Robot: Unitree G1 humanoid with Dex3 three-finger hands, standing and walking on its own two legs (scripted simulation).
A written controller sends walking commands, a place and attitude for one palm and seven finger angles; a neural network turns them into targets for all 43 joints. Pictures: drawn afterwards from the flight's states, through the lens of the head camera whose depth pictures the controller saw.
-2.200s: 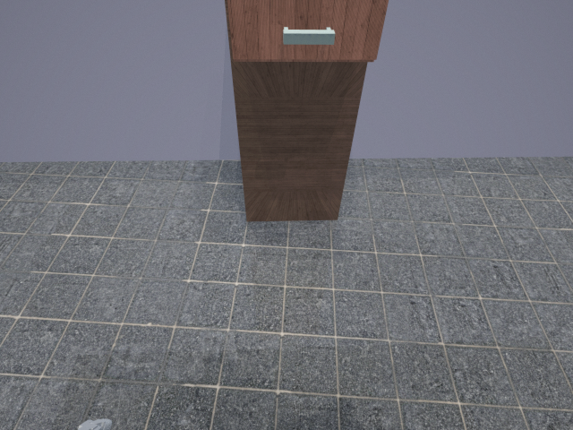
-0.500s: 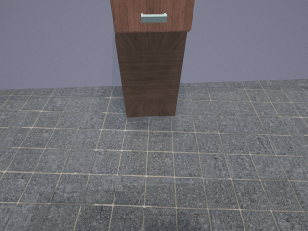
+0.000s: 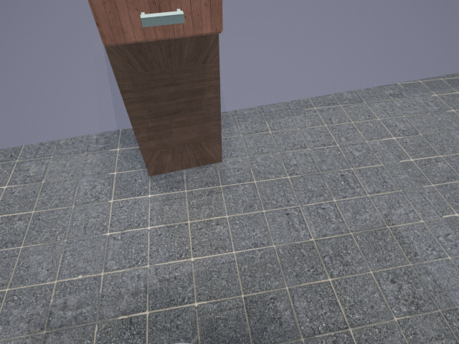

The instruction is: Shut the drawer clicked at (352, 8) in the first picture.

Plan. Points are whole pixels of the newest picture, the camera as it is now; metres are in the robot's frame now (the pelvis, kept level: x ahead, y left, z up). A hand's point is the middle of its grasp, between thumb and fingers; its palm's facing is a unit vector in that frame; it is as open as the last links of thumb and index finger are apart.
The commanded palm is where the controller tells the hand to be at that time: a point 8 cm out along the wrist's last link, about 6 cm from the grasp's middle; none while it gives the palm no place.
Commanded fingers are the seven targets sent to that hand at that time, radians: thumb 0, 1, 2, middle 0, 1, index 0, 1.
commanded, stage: walk to a spot facing it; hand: left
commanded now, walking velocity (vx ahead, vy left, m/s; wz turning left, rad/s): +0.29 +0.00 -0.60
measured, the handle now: (162, 16) +0.93 +0.31 +0.14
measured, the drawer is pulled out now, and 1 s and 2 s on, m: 0.17 0.17 0.17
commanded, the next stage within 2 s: turn to face it in 1.34 s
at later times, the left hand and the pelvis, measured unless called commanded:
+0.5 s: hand (175, 271) +0.29 +0.16 -0.17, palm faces -0.36 -0.92 -0.16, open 7.4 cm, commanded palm none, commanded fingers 0.00 0.90 0.90 -0.20 -0.30 -0.20 -0.30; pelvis +0.12 +0.02 -0.01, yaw -20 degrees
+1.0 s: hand (215, 221) +0.44 +0.09 -0.17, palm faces -0.48 -0.85 -0.21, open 7.3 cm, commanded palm none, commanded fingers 0.00 0.90 0.90 -0.20 -0.30 -0.20 -0.30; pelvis +0.29 -0.06 -0.01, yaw -35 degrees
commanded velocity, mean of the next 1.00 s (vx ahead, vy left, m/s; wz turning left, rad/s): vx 0.27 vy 0.00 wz -0.58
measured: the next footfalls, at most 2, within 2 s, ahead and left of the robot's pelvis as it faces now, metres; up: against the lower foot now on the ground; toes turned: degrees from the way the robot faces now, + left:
left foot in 0.12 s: +0.05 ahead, +0.15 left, +0.00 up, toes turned -4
right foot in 0.62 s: +0.27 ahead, -0.16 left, +0.00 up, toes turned -31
